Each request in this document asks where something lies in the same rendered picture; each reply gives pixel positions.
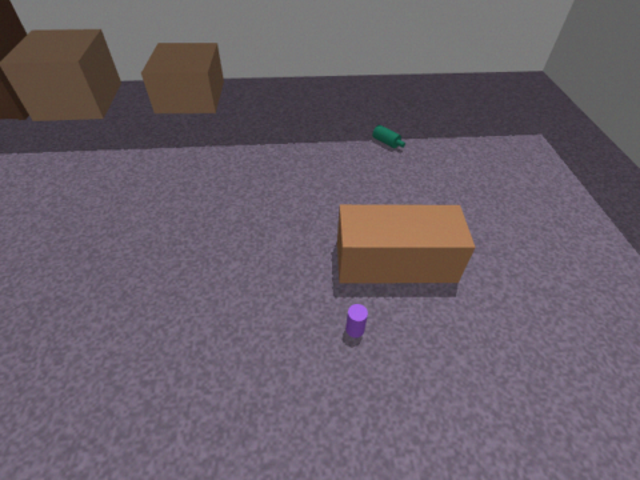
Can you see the bookshelf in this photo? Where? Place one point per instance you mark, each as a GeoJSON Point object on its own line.
{"type": "Point", "coordinates": [11, 33]}

